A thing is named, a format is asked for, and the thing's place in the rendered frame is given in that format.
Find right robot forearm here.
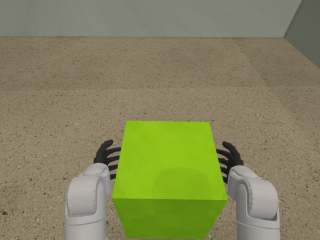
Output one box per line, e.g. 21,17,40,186
227,165,281,240

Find left robot forearm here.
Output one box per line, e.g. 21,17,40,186
64,163,112,240

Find carton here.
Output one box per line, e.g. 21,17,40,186
112,120,228,240

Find robot left hand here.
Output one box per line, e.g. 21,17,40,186
93,139,122,180

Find robot right hand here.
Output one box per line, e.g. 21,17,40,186
216,141,244,184

